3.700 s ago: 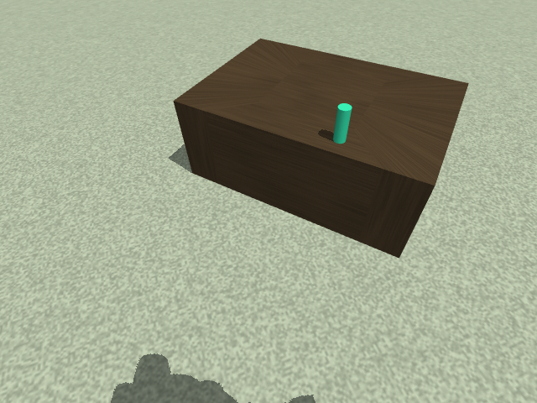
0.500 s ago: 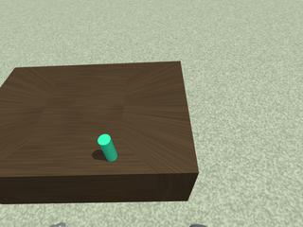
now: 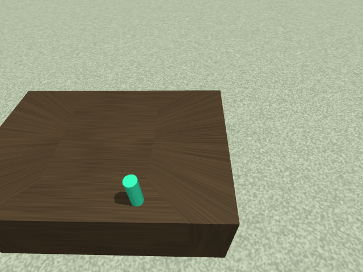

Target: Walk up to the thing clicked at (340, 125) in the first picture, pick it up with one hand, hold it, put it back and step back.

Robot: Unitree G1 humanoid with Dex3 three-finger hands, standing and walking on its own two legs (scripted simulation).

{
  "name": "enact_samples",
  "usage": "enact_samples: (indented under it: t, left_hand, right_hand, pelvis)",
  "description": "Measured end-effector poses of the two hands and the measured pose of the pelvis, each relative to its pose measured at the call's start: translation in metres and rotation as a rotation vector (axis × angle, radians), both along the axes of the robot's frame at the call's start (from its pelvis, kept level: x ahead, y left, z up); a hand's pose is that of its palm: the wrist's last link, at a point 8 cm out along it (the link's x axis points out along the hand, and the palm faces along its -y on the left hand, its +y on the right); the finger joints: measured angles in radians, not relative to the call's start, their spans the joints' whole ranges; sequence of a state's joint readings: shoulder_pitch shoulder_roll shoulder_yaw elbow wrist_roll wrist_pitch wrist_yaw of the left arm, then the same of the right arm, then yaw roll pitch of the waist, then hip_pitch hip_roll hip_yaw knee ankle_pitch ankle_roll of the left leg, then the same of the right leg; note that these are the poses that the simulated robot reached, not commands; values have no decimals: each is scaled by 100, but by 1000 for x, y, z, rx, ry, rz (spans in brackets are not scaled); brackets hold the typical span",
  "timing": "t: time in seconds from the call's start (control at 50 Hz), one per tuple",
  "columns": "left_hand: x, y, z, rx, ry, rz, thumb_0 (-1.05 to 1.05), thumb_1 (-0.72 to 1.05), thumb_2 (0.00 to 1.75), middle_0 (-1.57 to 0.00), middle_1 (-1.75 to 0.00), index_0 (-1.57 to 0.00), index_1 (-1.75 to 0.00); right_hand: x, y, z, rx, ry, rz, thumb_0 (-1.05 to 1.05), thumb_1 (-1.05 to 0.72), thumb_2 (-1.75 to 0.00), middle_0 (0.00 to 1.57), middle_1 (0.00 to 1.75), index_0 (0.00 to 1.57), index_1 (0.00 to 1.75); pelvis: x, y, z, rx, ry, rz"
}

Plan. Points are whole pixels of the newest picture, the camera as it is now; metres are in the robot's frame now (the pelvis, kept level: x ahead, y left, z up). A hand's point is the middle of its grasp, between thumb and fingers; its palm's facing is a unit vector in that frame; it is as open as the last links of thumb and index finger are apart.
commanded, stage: walk up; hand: left
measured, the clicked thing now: (133, 191) +0.45 +0.21 -0.26
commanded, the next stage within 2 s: stand in 0.62 s
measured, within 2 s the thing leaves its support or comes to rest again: neither
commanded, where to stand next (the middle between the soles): +0.06 +0.00 m, yaw -1 degrees
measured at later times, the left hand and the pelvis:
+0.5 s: hand out of the picture +0.09 +0.25 -0.15, palm faces +0.00 -0.94 -0.35, open 7.3 cm; pelvis +0.00 +0.00 +0.00, yaw +1 degrees
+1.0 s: hand out of the picture +0.09 +0.25 -0.15, palm faces -0.01 -0.94 -0.35, open 7.3 cm; pelvis +0.01 -0.01 +0.00, yaw +1 degrees
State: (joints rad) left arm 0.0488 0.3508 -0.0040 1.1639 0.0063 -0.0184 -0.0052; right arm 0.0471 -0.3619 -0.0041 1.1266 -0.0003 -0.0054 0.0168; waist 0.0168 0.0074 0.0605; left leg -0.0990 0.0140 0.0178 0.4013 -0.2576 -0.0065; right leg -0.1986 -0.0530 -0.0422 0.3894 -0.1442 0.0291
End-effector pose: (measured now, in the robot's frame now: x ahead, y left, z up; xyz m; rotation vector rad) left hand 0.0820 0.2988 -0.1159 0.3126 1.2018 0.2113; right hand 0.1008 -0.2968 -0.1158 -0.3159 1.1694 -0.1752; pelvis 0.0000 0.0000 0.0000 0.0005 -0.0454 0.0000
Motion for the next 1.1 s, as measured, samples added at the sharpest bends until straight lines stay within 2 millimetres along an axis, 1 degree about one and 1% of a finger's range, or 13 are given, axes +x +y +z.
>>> enact_samples:
  t: [0.12,0.3,0.44,0.56,0.72,1.1]
  left_hand:
    - [-7,-3,2,-2,13,13,1,91,90,-20,-30,-21,-30]
    - [-10,-5,3,1,23,21,1,91,90,-20,-30,-21,-30]
    - [-6,-6,4,1,17,17,1,91,90,-20,-30,-21,-30]
    - [1,-7,4,-3,3,11,1,91,90,-20,-30,-21,-30]
    - [6,-8,3,-6,-1,3,1,91,90,-20,-30,-21,-30]
    - [-2,-10,3,2,36,10,1,91,90,-20,-30,-21,-30]
  right_hand:
    - [-1,1,-1,12,14,4,0,-91,-90,20,30,20,30]
    - [-16,-1,-6,17,58,-11,0,-91,-90,20,30,20,30]
    - [-27,-3,-7,14,80,-23,0,-91,-90,20,30,20,30]
    - [-31,-4,-6,10,87,-26,0,-91,-90,20,30,20,30]
    - [-28,-4,-4,3,77,-17,0,-91,-90,20,30,20,30]
    - [-10,-8,-3,-1,64,0,0,-91,-90,20,30,20,30]
  pelvis:
    - [1,-2,2,0,4,5]
    - [2,-4,3,-1,7,10]
    - [3,-5,3,-2,9,11]
    - [4,-5,3,-2,10,14]
    - [6,-5,4,1,13,15]
    - [15,-9,4,-2,19,18]
